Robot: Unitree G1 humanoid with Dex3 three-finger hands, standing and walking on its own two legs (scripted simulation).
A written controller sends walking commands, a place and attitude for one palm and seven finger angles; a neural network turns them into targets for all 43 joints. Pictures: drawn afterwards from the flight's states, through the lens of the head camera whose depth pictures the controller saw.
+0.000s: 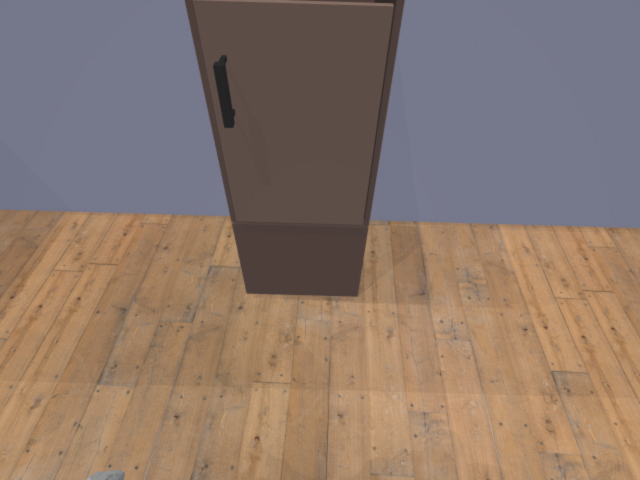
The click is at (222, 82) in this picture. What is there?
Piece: cupboard door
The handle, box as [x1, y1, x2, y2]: [213, 55, 234, 127]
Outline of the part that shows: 221,55 219,61 214,63 213,68 224,127 232,127 234,123 234,109 231,108 224,65 226,57 225,55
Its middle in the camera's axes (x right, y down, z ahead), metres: -0.21 -0.32 +0.84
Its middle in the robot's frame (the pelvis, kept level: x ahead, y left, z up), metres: +0.84 +0.25 +0.07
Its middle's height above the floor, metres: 0.84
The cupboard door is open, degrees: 0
